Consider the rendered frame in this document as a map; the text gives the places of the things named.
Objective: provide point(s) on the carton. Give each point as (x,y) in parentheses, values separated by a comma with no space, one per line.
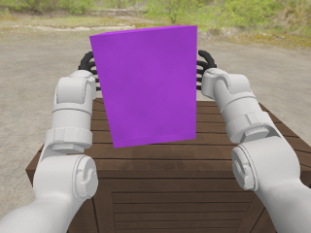
(147,78)

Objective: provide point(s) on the robot right upper arm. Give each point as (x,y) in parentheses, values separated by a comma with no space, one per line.
(269,168)

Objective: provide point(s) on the robot right forearm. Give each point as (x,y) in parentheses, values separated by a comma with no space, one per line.
(245,120)

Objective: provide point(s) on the pedestal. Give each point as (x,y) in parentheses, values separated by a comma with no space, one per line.
(185,186)

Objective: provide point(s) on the robot left upper arm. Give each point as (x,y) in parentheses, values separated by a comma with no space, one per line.
(62,184)

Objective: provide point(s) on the robot left forearm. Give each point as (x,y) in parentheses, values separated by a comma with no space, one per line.
(71,116)

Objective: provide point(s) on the robot right hand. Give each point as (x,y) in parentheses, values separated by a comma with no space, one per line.
(206,65)

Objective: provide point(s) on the robot left hand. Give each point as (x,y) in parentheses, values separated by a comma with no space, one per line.
(86,64)

